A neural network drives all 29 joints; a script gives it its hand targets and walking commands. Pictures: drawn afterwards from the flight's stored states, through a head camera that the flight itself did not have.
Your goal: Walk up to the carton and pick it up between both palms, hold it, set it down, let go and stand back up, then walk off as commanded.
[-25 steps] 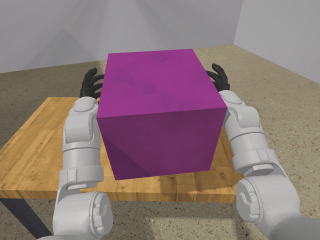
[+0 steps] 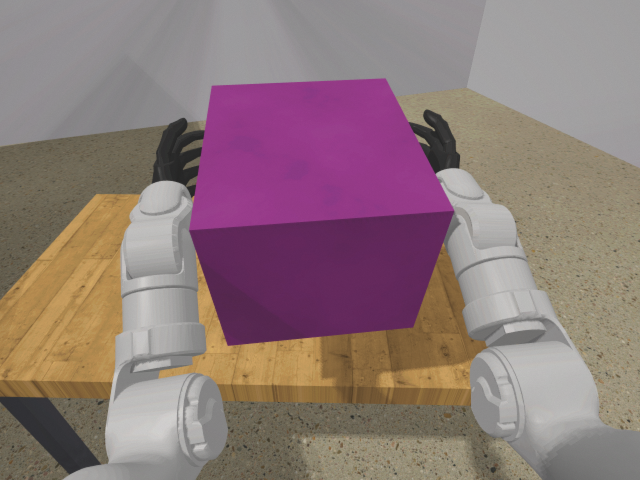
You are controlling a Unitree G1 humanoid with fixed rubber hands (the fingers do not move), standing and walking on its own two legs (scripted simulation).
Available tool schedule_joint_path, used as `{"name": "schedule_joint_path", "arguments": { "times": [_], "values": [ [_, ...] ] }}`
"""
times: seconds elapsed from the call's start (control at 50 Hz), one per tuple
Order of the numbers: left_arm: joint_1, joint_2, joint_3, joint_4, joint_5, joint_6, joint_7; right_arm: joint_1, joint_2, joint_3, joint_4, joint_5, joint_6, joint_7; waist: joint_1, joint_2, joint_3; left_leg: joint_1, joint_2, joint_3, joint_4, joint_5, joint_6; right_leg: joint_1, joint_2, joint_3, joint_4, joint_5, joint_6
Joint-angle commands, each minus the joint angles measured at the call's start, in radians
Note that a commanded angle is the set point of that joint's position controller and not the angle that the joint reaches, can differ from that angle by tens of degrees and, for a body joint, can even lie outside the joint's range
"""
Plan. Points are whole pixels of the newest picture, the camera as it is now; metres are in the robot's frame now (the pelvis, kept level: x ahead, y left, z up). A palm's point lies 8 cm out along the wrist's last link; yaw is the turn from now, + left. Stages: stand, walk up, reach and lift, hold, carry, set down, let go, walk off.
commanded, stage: set down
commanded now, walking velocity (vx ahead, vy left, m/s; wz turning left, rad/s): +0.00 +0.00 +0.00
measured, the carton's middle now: (311, 204) +0.37 +0.02 +0.22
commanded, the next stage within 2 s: none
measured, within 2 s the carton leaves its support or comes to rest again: neither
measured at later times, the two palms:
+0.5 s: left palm (191, 212) +0.40 +0.18 +0.19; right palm (421, 213) +0.41 -0.13 +0.17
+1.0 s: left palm (198, 224) +0.41 +0.18 +0.17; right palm (423, 222) +0.41 -0.13 +0.16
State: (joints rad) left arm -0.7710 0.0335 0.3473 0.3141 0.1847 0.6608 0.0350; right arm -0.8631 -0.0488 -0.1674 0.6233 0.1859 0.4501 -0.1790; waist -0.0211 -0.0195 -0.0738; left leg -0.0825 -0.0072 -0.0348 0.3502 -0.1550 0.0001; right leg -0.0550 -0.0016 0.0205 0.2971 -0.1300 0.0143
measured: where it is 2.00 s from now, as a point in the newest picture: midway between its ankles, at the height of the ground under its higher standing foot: outside the picture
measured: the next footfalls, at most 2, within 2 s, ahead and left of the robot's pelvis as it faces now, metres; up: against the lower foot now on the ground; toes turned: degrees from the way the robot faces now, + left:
none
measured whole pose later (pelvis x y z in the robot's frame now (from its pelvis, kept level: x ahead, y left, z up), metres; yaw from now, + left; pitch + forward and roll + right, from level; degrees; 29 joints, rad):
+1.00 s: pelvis +0.02 +0.00 +0.00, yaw +0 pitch -7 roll -1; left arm -0.69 0.00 0.36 0.46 0.28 0.39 -0.01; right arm -0.76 -0.01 -0.19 0.84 -0.01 0.07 -0.09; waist -0.02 -0.03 0.04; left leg -0.03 -0.01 -0.03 0.34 -0.19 0.00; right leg 0.00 0.00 0.02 0.28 -0.16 0.01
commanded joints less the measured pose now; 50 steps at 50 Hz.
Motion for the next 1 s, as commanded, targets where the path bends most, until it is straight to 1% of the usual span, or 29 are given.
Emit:
{"name": "schedule_joint_path", "arguments": {
  "times": [0.0,0.04,0.12,0.2,0.26,0.28,0.32,0.34,0.36,0.38,0.4,0.46,0.5,0.54,0.58,0.6,0.62,0.66,0.7,0.72,0.74,0.76,0.78,0.84,0.86,0.88,0.9,0.96,0.98],
  "values": [
    [-0.708,-0.500,-0.263,0.138,0.035,-0.104,-0.253,-0.767,0.534,0.155,0.002,-0.060,-0.164,0.137,-0.048,0.052,-0.178,-0.016,-0.023,0.059,-0.159,-0.165,-0.013,0.093,0.054,-0.066,-0.082,-0.170,-0.001],
    [-0.652,-0.496,-0.218,0.176,0.085,-0.129,-0.263,-0.694,0.502,0.093,0.071,-0.110,-0.207,0.159,-0.034,0.071,-0.154,-0.054,-0.005,0.058,-0.199,-0.186,-0.008,0.168,0.069,-0.096,-0.064,-0.164,0.004],
    [-0.599,-0.470,-0.203,0.200,0.106,-0.154,-0.280,-0.650,0.451,0.029,0.115,-0.181,-0.275,0.177,-0.067,0.085,-0.087,-0.064,0.010,0.064,-0.214,-0.176,-0.018,0.163,0.078,-0.116,-0.058,-0.133,0.009],
    [-0.569,-0.478,-0.258,0.128,0.071,-0.191,-0.265,-0.610,0.474,0.080,0.080,-0.181,-0.340,0.176,-0.062,0.027,-0.156,0.060,-0.017,0.071,-0.137,0.071,-0.035,0.163,0.065,-0.120,-0.073,-0.012,-0.005],
    [-0.576,-0.519,-0.340,0.038,0.025,-0.232,-0.223,-0.630,0.501,0.172,0.020,-0.133,-0.394,0.171,-0.036,0.071,-0.331,0.224,-0.017,0.071,-0.037,0.344,-0.076,0.155,0.075,-0.123,-0.055,0.106,-0.012],
    [-0.513,-0.520,-0.328,0.091,0.032,-0.223,-0.215,-0.637,0.473,0.200,0.005,-0.118,-0.402,0.169,-0.028,0.065,-0.317,0.226,-0.014,0.066,-0.036,0.366,-0.067,0.139,0.079,-0.123,-0.064,0.115,-0.013],
    [-0.488,-0.529,-0.369,-0.017,0.014,-0.242,-0.195,-0.624,0.495,0.287,-0.084,-0.092,-0.422,0.164,0.001,0.030,-0.369,0.278,-0.011,0.064,-0.004,0.513,-0.065,0.165,0.097,-0.132,-0.047,0.208,-0.005],
    [-0.454,-0.543,-0.382,0.017,0.005,-0.242,-0.188,-0.648,0.511,0.337,-0.120,-0.075,-0.428,0.157,0.023,0.034,-0.336,0.265,-0.019,0.059,0.007,0.530,-0.054,0.189,0.087,-0.112,-0.042,0.263,-0.005],
    [-0.454,-0.551,-0.412,-0.039,-0.006,-0.248,-0.180,-0.612,0.519,0.341,-0.117,-0.075,-0.424,0.157,0.005,0.014,-0.339,0.277,-0.017,0.058,0.015,0.551,-0.063,0.196,0.093,-0.120,-0.038,0.267,0.001],
    [-0.480,-0.550,-0.409,-0.061,-0.024,-0.259,-0.174,-0.658,0.528,0.370,-0.157,-0.051,-0.432,0.159,0.017,0.008,-0.372,0.269,-0.017,0.062,0.022,0.551,-0.060,0.193,0.098,-0.111,-0.033,0.273,-0.003],
    [-0.506,-0.576,-0.454,-0.095,-0.051,-0.261,-0.163,-0.641,0.527,0.383,-0.129,-0.027,-0.428,0.157,-0.004,0.040,-0.404,0.300,-0.019,0.054,0.032,0.594,-0.071,0.195,0.094,-0.116,-0.038,0.305,-0.006],
    [-0.498,-0.614,-0.537,-0.180,-0.089,-0.272,-0.136,-0.623,0.555,0.499,-0.236,0.009,-0.434,0.139,0.008,0.044,-0.405,0.300,-0.031,0.052,0.059,0.691,-0.080,0.207,0.105,-0.093,-0.020,0.437,0.000],
    [-0.451,-0.584,-0.494,-0.139,-0.060,-0.257,-0.136,-0.615,0.514,0.467,-0.196,0.006,-0.417,0.137,0.009,0.051,-0.357,0.292,-0.025,0.057,0.040,0.590,-0.075,0.193,0.095,-0.092,-0.049,0.355,0.001],
    [-0.509,-0.624,-0.526,-0.144,-0.079,-0.253,-0.136,-0.602,0.497,0.425,-0.174,-0.021,-0.406,0.137,-0.032,0.051,-0.312,0.270,-0.014,0.052,0.015,0.537,-0.085,0.134,0.104,-0.097,-0.055,0.280,-0.006],
    [-0.488,-0.587,-0.478,-0.081,-0.071,-0.256,-0.147,-0.588,0.509,0.421,-0.146,-0.034,-0.395,0.142,-0.016,-0.001,-0.294,0.236,-0.020,0.063,-0.001,0.453,-0.063,0.171,0.090,-0.087,-0.065,0.255,0.004],
    [-0.525,-0.612,-0.495,-0.062,-0.082,-0.250,-0.145,-0.621,0.499,0.390,-0.137,-0.039,-0.402,0.146,-0.034,0.038,-0.274,0.219,-0.022,0.060,-0.013,0.413,-0.066,0.149,0.080,-0.086,-0.072,0.198,-0.002],
    [-0.547,-0.595,-0.482,-0.090,-0.068,-0.250,-0.148,-0.624,0.511,0.396,-0.130,-0.042,-0.392,0.152,-0.010,0.041,-0.303,0.242,-0.012,0.068,-0.025,0.391,-0.066,0.141,0.083,-0.092,-0.076,0.163,-0.002],
    [-0.571,-0.566,-0.430,-0.022,-0.035,-0.248,-0.160,-0.564,0.499,0.306,-0.014,-0.089,-0.385,0.156,-0.049,0.050,-0.192,0.201,-0.013,0.072,-0.045,0.317,-0.064,0.105,0.070,-0.084,-0.091,0.093,-0.011],
    [-0.489,-0.520,-0.322,0.105,0.026,-0.241,-0.176,-0.558,0.473,0.277,0.049,-0.124,-0.377,0.173,0.017,0.006,-0.060,0.115,-0.016,0.091,-0.100,0.182,-0.033,0.112,0.055,-0.079,-0.112,-0.024,-0.008],
    [-0.531,-0.537,-0.312,0.125,0.029,-0.240,-0.180,-0.562,0.471,0.223,0.070,-0.142,-0.380,0.190,0.001,0.026,-0.091,0.105,-0.013,0.099,-0.113,0.131,-0.040,0.086,0.060,-0.091,-0.103,-0.072,-0.010],
    [-0.551,-0.539,-0.344,0.093,0.019,-0.245,-0.181,-0.596,0.486,0.230,0.037,-0.142,-0.395,0.196,0.014,0.031,-0.139,0.123,-0.010,0.100,-0.107,0.164,-0.052,0.094,0.065,-0.108,-0.089,-0.041,-0.004],
    [-0.564,-0.562,-0.329,0.112,0.027,-0.252,-0.176,-0.588,0.446,0.176,0.068,-0.167,-0.399,0.210,0.002,0.097,-0.112,0.117,-0.010,0.092,-0.109,0.137,-0.062,0.063,0.056,-0.103,-0.099,-0.085,-0.019],
    [-0.563,-0.555,-0.338,0.117,0.033,-0.256,-0.170,-0.588,0.479,0.184,0.088,-0.176,-0.407,0.214,0.014,0.047,-0.113,0.113,-0.002,0.098,-0.103,0.142,-0.058,0.055,0.060,-0.103,-0.082,-0.058,-0.014],
    [-0.603,-0.595,-0.412,0.026,-0.016,-0.303,-0.146,-0.642,0.516,0.276,-0.016,-0.145,-0.458,0.221,0.046,0.086,-0.309,0.193,0.003,0.087,-0.045,0.319,-0.087,0.064,0.077,-0.117,-0.064,0.038,-0.018],
    [-0.558,-0.614,-0.401,0.106,-0.007,-0.302,-0.133,-0.650,0.496,0.217,0.007,-0.170,-0.460,0.228,0.048,0.075,-0.270,0.181,0.007,0.084,-0.055,0.270,-0.088,0.033,0.074,-0.109,-0.080,-0.005,-0.024],
    [-0.572,-0.597,-0.390,0.148,-0.006,-0.302,-0.136,-0.643,0.479,0.185,0.055,-0.184,-0.454,0.226,0.014,0.064,-0.259,0.169,0.006,0.078,-0.063,0.232,-0.081,0.025,0.073,-0.114,-0.089,-0.010,-0.021],
    [-0.542,-0.596,-0.368,0.218,0.024,-0.296,-0.145,-0.651,0.476,0.144,0.074,-0.207,-0.453,0.227,0.023,0.046,-0.200,0.147,0.010,0.098,-0.086,0.177,-0.070,0.006,0.075,-0.115,-0.091,-0.043,-0.019],
    [-0.474,-0.574,-0.315,0.157,0.055,-0.319,-0.134,-0.510,0.506,0.216,0.146,-0.187,-0.452,0.244,0.082,0.032,-0.182,0.177,0.004,0.106,-0.079,0.280,-0.064,0.048,0.072,-0.107,-0.079,0.023,-0.011],
    [-0.523,-0.584,-0.325,0.164,0.033,-0.325,-0.131,-0.582,0.498,0.212,0.084,-0.192,-0.462,0.248,0.083,0.035,-0.277,0.195,0.007,0.104,-0.063,0.296,-0.067,0.048,0.077,-0.108,-0.077,0.017,-0.016]
  ]
}}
